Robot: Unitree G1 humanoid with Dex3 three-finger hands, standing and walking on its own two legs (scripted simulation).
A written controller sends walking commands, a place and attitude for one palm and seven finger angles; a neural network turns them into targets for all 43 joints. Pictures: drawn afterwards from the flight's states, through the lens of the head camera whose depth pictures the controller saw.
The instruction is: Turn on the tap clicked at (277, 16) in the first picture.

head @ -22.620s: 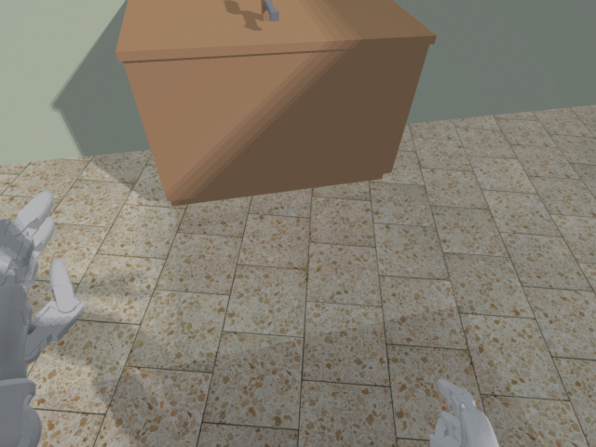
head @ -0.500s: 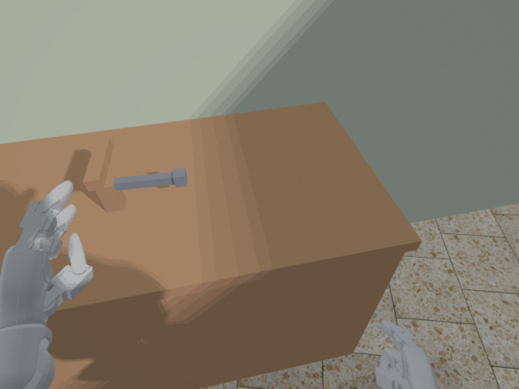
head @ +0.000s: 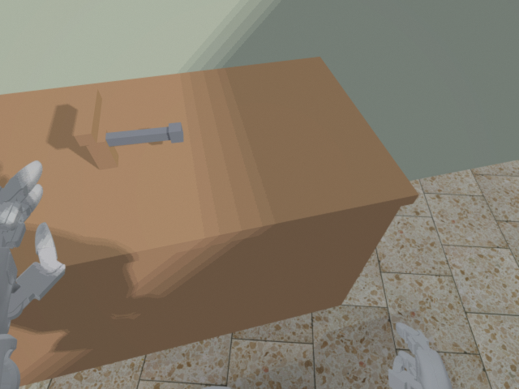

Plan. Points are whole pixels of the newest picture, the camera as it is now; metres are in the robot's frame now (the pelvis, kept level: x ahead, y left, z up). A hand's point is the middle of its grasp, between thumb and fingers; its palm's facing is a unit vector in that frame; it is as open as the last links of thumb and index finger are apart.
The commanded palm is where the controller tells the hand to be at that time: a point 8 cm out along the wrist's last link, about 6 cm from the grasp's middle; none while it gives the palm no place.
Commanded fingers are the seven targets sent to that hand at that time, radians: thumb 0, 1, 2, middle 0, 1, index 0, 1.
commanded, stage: step back with the hand held close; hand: left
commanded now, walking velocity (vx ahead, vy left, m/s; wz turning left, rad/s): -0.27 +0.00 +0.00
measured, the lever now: (176, 132) +0.55 +0.22 +0.06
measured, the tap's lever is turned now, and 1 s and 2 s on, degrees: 86 86 86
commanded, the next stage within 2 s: stop stepping back and stand still in 0.74 s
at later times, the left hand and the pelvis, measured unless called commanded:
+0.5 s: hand (90, 306) +0.17 +0.19 +0.16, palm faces +0.23 -0.86 -0.45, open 7.4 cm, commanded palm +0.11 +0.25 +0.18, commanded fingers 0.00 0.90 0.90 -0.20 -0.30 -0.20 -0.30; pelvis -0.06 -0.02 +0.01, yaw -2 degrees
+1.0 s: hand out of the picture +0.02 +0.15 +0.17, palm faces +0.33 -0.83 -0.45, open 7.4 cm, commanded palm -0.02 +0.19 +0.18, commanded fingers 0.00 0.90 0.90 -0.20 -0.30 -0.20 -0.30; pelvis -0.19 -0.08 +0.00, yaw -1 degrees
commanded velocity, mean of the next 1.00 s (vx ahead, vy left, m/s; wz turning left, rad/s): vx -0.24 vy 0.03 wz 0.01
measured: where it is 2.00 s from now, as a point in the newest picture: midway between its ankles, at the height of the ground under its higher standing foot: outside the picture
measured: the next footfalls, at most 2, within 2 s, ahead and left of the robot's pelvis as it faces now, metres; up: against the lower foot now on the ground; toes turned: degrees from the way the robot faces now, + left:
right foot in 0.34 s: -0.07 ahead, -0.12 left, +0.00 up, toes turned +1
left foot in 0.60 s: -0.01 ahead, +0.08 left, +0.00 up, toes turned +1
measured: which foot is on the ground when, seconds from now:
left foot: down 0.00-0.46, up 0.48-0.58, down 0.60-0.90, up 0.92-1.00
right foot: down 0.00-0.10, up 0.12-0.32, down 0.34-0.62, up 0.64-0.88, down 0.90-1.00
